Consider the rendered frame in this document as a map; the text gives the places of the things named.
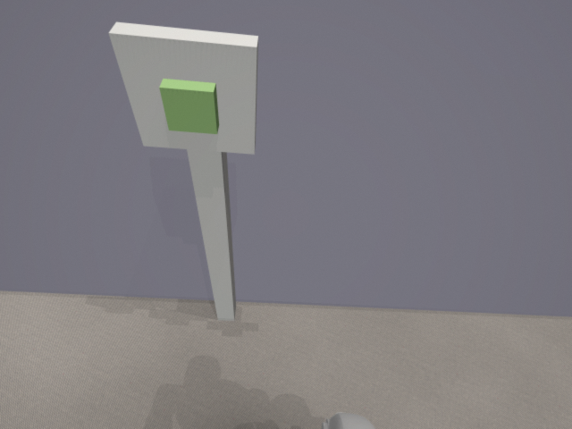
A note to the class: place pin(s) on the panel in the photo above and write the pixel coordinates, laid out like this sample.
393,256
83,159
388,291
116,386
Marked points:
148,54

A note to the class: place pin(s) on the button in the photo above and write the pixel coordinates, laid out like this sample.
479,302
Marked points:
190,106

